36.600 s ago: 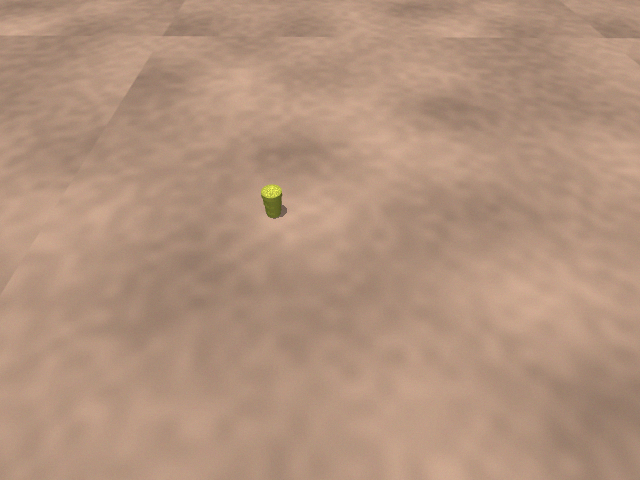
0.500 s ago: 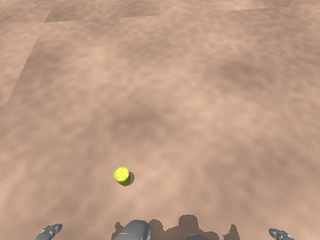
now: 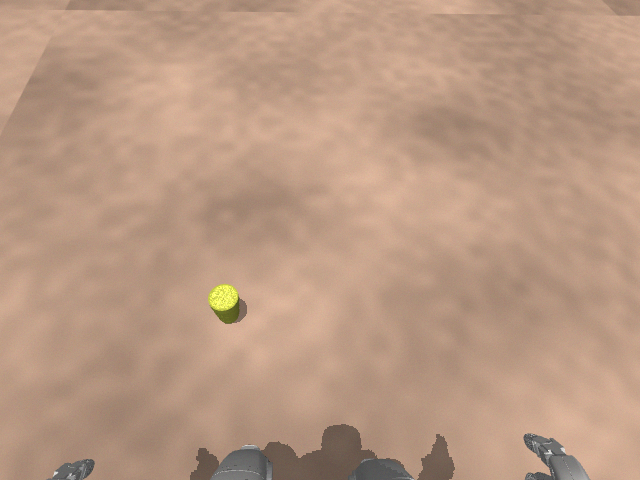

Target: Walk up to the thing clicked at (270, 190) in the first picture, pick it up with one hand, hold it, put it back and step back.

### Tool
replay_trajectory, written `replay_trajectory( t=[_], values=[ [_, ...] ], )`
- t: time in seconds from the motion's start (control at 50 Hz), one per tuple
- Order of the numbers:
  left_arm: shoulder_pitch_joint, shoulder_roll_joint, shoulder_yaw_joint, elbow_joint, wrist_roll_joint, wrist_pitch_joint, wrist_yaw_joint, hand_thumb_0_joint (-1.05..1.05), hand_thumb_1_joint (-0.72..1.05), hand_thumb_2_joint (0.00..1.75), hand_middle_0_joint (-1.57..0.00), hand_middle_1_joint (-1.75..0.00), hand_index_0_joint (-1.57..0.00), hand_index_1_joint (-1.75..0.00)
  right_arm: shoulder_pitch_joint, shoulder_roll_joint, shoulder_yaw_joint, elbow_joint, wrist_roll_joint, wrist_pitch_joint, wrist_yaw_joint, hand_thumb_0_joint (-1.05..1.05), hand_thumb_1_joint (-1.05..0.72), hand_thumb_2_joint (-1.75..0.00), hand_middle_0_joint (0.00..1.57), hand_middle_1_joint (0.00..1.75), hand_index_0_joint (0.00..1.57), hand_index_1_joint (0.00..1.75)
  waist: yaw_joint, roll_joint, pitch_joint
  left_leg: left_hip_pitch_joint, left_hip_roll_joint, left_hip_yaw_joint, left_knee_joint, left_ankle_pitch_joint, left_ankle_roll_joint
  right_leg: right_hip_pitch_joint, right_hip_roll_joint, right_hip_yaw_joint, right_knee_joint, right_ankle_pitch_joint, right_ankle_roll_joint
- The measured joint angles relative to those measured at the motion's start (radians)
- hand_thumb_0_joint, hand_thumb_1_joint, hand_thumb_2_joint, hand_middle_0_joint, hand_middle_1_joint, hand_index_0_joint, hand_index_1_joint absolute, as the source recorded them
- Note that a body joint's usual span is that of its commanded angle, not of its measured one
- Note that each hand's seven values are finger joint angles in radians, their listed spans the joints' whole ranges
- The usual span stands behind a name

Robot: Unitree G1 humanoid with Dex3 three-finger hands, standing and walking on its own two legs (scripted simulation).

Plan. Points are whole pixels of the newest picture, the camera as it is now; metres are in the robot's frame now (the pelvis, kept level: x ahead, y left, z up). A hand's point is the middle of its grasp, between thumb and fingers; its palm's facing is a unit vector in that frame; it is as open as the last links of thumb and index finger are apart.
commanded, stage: step back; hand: left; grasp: from the side
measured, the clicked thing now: (226, 306) +0.63 +0.28 -0.69
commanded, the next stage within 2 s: stand in 1.92 s
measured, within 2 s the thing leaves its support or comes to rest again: neither
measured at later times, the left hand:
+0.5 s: hand out of the picture -0.06 +0.24 -0.14, palm faces +0.08 -0.91 -0.40, open 7.4 cm
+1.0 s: hand out of the picture -0.30 +0.22 -0.13, palm faces +0.10 -0.89 -0.45, open 7.4 cm
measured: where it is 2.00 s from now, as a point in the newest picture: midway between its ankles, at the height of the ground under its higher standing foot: outside the picture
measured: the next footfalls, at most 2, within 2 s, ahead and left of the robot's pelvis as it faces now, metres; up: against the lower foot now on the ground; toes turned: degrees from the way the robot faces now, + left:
right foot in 0.06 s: -0.01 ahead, -0.15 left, +0.00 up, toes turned +2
left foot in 0.40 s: -0.11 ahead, +0.08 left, +0.00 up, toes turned +3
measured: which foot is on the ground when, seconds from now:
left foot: down 0.00-0.10, up 0.12-0.38, down 0.40-0.74, up 0.76-1.00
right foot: up 0.00-0.04, down 0.06-0.42, up 0.44-0.70, down 0.72-1.00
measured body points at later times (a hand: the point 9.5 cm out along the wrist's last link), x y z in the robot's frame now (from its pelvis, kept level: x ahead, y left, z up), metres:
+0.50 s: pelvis -0.17 -0.03 +0.00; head -0.11 -0.02 +0.44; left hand -0.06 +0.29 -0.11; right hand -0.07 -0.34 -0.12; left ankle -0.15 +0.08 -0.72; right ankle -0.11 -0.15 -0.68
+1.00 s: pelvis -0.33 -0.07 +0.00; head -0.31 -0.09 +0.45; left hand -0.30 +0.26 -0.10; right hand -0.23 -0.39 -0.13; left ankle -0.35 +0.06 -0.70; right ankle -0.28 -0.19 -0.72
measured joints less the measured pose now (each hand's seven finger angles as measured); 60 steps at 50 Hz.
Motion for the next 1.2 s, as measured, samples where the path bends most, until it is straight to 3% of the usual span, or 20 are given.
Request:
replay_trajectory(
  t=[0.06, 0.1, 0.16, 0.24, 0.34, 0.4, 0.44, 0.5, 0.58, 0.64, 0.7, 0.74, 0.8, 0.86, 0.9, 1.0, 1.02, 1.06, 1.12, 1.2],
  values=[
    [0.01, -0.002, 0.001, 0.016, 0.002, -0.013, -0.008, 0.0, 0.9, 0.9, -0.21, -0.3, -0.2, -0.3, -0.012, -0.02, -0.002, -0.01, 0.002, 0.014, 0.006, 0.01, -0.89, -0.89, 0.21, 0.3, 0.21, 0.3, 0.006, 0.015, -0.009, -0.058, 0.019, 0.004, 0.05, 0.009, -0.027, 0.095, -0.032, -0.051, -0.246, 0.081, -0.018],
    [0.006, -0.031, 0.0, 0.032, 0.013, -0.018, -0.012, 0.0, 0.9, 0.9, -0.21, -0.3, -0.2, -0.3, -0.02, -0.042, -0.013, 0.001, 0.011, 0.029, 0.003, 0.01, -0.9, -0.89, 0.21, 0.3, 0.21, 0.3, -0.008, 0.077, 0.002, -0.093, 0.03, -0.056, 0.097, -0.037, -0.023, 0.1, -0.001, -0.091, -0.266, 0.093, -0.022],
    [0.032, -0.045, -0.015, 0.024, 0.02, -0.016, -0.019, 0.0, 0.9, 0.9, -0.21, -0.3, -0.2, -0.3, 0.0, -0.04, -0.02, 0.031, 0.022, 0.048, -0.009, 0.01, -0.9, -0.89, 0.21, 0.3, 0.2, 0.3, 0.014, 0.055, -0.023, -0.152, -0.093, -0.127, 0.34, -0.241, -0.017, 0.058, -0.036, -0.073, -0.249, 0.121, -0.035],
    [0.026, -0.062, -0.02, 0.017, 0.025, -0.012, -0.007, 0.01, 0.9, 0.9, -0.21, -0.3, -0.2, -0.3, 0.048, -0.049, -0.014, 0.046, 0.034, 0.034, -0.012, 0.01, -0.9, -0.89, 0.21, 0.3, 0.2, 0.3, 0.011, 0.051, -0.037, -0.141, -0.167, -0.137, 0.518, -0.252, -0.021, 0.033, -0.067, -0.08, -0.297, 0.185, -0.034],
    [-0.026, -0.05, -0.019, -0.034, 0.025, -0.021, 0.011, 0.01, 0.9, 0.9, -0.21, -0.3, -0.2, -0.3, 0.09, -0.037, -0.004, 0.065, 0.025, 0.032, -0.01, 0.01, -0.9, -0.89, 0.21, 0.3, 0.2, 0.3, -0.001, 0.044, -0.021, 0.012, -0.123, -0.08, 0.3, -0.29, -0.025, -0.02, -0.085, -0.124, -0.292, 0.229, -0.033],
    [-0.064, -0.032, -0.025, -0.06, 0.013, -0.018, 0.012, 0.0, 0.9, 0.9, -0.21, -0.3, -0.2, -0.3, 0.095, -0.024, -0.004, 0.071, 0.017, 0.026, -0.005, 0.01, -0.9, -0.89, 0.21, 0.3, 0.2, 0.3, -0.011, 0.03, -0.006, 0.117, -0.094, -0.038, 0.058, -0.178, -0.006, -0.072, -0.102, -0.15, -0.239, 0.235, -0.025],
    [-0.089, -0.017, -0.025, -0.056, 0.005, -0.009, 0.013, 0.0, 0.9, 0.9, -0.21, -0.3, -0.2, -0.3, 0.078, -0.001, -0.003, 0.079, 0.01, 0.026, 0.002, 0.01, -0.9, -0.89, 0.21, 0.3, 0.2, 0.3, 0.0, -0.016, 0.02, 0.114, -0.116, -0.013, 0.049, -0.14, 0.009, -0.097, -0.114, -0.117, -0.201, 0.208, -0.026],
    [-0.095, -0.02, -0.021, -0.027, -0.002, 0.009, 0.016, 0.0, 0.9, 0.9, -0.21, -0.3, -0.2, -0.3, 0.069, 0.008, 0.006, 0.072, 0.0, 0.022, 0.014, 0.01, -0.9, -0.89, 0.21, 0.3, 0.2, 0.3, -0.018, 0.003, 0.011, 0.08, -0.083, -0.032, 0.058, -0.116, 0.017, -0.147, -0.014, -0.049, 0.033, 0.004, -0.036],
    [-0.072, -0.017, -0.015, -0.009, -0.01, 0.004, 0.011, 0.0, 0.9, 0.9, -0.21, -0.3, -0.2, -0.3, 0.048, 0.012, 0.013, 0.06, -0.005, 0.022, 0.006, 0.01, -0.9, -0.89, 0.21, 0.3, 0.21, 0.3, -0.011, 0.01, -0.019, 0.045, -0.046, -0.033, 0.012, -0.05, 0.011, -0.135, 0.049, -0.011, 0.221, -0.018, -0.037],
    [-0.045, -0.019, -0.016, -0.002, -0.005, -0.006, 0.008, 0.0, 0.9, 0.9, -0.21, -0.3, -0.2, -0.3, 0.019, 0.001, 0.007, 0.035, -0.006, 0.023, 0.003, 0.01, -0.9, -0.89, 0.21, 0.3, 0.21, 0.3, 0.002, 0.023, -0.024, 0.008, -0.021, -0.024, 0.006, -0.013, 0.005, -0.045, 0.023, -0.032, 0.101, -0.027, -0.02],
    [-0.024, -0.018, -0.02, 0.021, -0.001, -0.019, 0.005, 0.0, 0.9, 0.9, -0.21, -0.3, -0.2, -0.3, -0.017, -0.016, 0.003, 0.01, -0.003, 0.029, 0.005, 0.01, -0.9, -0.89, 0.21, 0.3, 0.21, 0.3, 0.012, 0.037, -0.026, -0.047, 0.002, -0.012, 0.033, 0.012, -0.014, 0.073, -0.02, -0.065, -0.166, 0.039, -0.02],
    [-0.02, -0.034, -0.021, 0.05, 0.007, -0.032, 0.007, 0.0, 0.9, 0.9, -0.21, -0.3, -0.2, -0.3, -0.043, -0.038, -0.002, 0.01, 0.005, 0.039, 0.008, 0.01, -0.9, -0.89, 0.21, 0.3, 0.21, 0.3, 0.011, 0.084, -0.015, -0.087, 0.034, -0.034, 0.077, 0.016, -0.019, 0.122, 0.001, -0.095, -0.292, 0.092, -0.028],
    [0.013, -0.047, -0.031, 0.065, 0.02, -0.037, -0.002, 0.0, 0.9, 0.9, -0.21, -0.3, -0.2, -0.3, -0.04, -0.035, -0.012, 0.035, 0.014, 0.061, 0.0, 0.01, -0.9, -0.89, 0.21, 0.3, 0.2, 0.3, 0.024, 0.08, -0.031, -0.141, -0.058, -0.123, 0.259, -0.209, -0.011, 0.081, -0.012, -0.093, -0.262, 0.116, -0.041],
    [0.038, -0.053, -0.033, 0.08, 0.023, -0.037, 0.005, 0.01, 0.9, 0.9, -0.21, -0.3, -0.2, -0.3, -0.006, -0.039, -0.013, 0.048, 0.022, 0.058, 0.002, 0.01, -0.9, -0.89, 0.21, 0.3, 0.2, 0.3, 0.031, 0.06, -0.053, -0.161, -0.144, -0.159, 0.472, -0.233, -0.014, 0.059, -0.049, -0.082, -0.285, 0.158, -0.041],
    [0.041, -0.05, -0.029, 0.084, 0.029, -0.041, 0.007, 0.01, 0.9, 0.9, -0.21, -0.3, -0.2, -0.3, 0.023, -0.044, -0.014, 0.059, 0.02, 0.05, 0.007, 0.01, -0.9, -0.89, 0.21, 0.3, 0.2, 0.3, 0.027, 0.059, -0.062, -0.131, -0.146, -0.148, 0.498, -0.222, -0.023, 0.045, -0.062, -0.09, -0.296, 0.179, -0.041],
    [0.034, -0.029, -0.016, 0.072, 0.036, -0.063, -0.002, 0.01, 0.9, 0.9, -0.21, -0.3, -0.21, -0.3, 0.1, -0.046, -0.019, 0.124, 0.004, 0.042, 0.025, 0.01, -0.9, -0.89, 0.2, 0.3, 0.2, 0.3, 0.023, 0.06, -0.09, 0.049, -0.084, -0.084, 0.209, -0.303, -0.023, 0.008, -0.09, -0.139, -0.281, 0.191, -0.041],
    [0.031, -0.022, -0.015, 0.072, 0.034, -0.062, -0.004, 0.01, 0.9, 0.9, -0.21, -0.3, -0.21, -0.3, 0.111, -0.043, -0.021, 0.138, 0.003, 0.037, 0.029, 0.01, -0.9, -0.89, 0.2, 0.3, 0.2, 0.3, 0.02, 0.056, -0.095, 0.097, -0.073, -0.065, 0.111, -0.294, -0.013, 0.001, -0.098, -0.149, -0.273, 0.191, -0.037],
    [0.026, -0.004, -0.015, 0.078, 0.031, -0.055, -0.005, 0.01, 0.9, 0.9, -0.21, -0.3, -0.2, -0.3, 0.116, -0.021, -0.028, 0.169, -0.003, 0.024, 0.032, 0.01, -0.9, -0.89, 0.2, 0.3, 0.2, 0.3, 0.023, 0.015, -0.083, 0.15, -0.094, -0.038, -0.002, -0.147, -0.005, -0.01, -0.125, -0.13, -0.235, 0.162, -0.034],
    [0.043, 0.0, -0.019, 0.121, 0.018, -0.042, -0.008, 0.01, 0.9, 0.9, -0.21, -0.3, -0.2, -0.3, 0.135, 0.0, -0.022, 0.179, -0.01, 0.005, 0.038, 0.01, -0.9, -0.89, 0.21, 0.3, 0.2, 0.3, 0.002, 0.013, -0.11, 0.15, -0.086, -0.037, -0.02, -0.127, 0.022, -0.043, -0.084, -0.096, -0.148, 0.045, -0.036],
    [0.06, 0.012, -0.018, 0.149, 0.008, -0.054, -0.026, 0.01, 0.9, 0.9, -0.21, -0.3, -0.2, -0.3, 0.137, 0.025, -0.009, 0.182, -0.014, -0.016, 0.039, 0.01, -0.9, -0.89, 0.21, 0.3, 0.2, 0.3, -0.013, 0.005, -0.122, 0.17, -0.063, -0.035, -0.069, -0.091, 0.011, -0.041, -0.068, -0.11, -0.148, 0.074, -0.04]
  ],
)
